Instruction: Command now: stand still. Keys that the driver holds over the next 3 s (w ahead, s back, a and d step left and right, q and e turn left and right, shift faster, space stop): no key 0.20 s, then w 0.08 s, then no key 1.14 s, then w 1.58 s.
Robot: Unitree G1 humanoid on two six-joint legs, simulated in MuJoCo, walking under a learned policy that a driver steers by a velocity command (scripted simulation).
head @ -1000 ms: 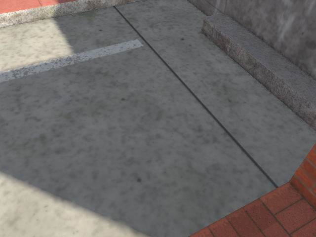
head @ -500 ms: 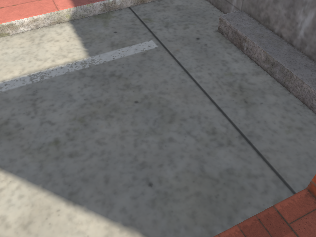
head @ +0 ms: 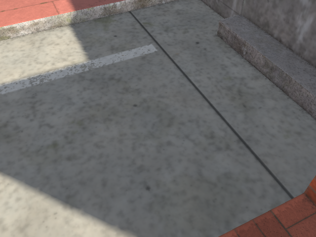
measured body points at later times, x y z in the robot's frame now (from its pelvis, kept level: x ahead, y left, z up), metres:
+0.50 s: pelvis +0.01 +0.02 +0.00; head +0.01 +0.02 +0.45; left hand +0.00 +0.23 -0.16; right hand -0.03 -0.19 -0.16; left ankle -0.07 +0.15 -0.74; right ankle -0.02 -0.04 -0.74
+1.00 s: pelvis +0.01 +0.03 +0.00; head +0.01 +0.04 +0.45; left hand +0.03 +0.26 -0.16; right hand -0.03 -0.17 -0.16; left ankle -0.07 +0.15 -0.74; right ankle -0.02 -0.04 -0.74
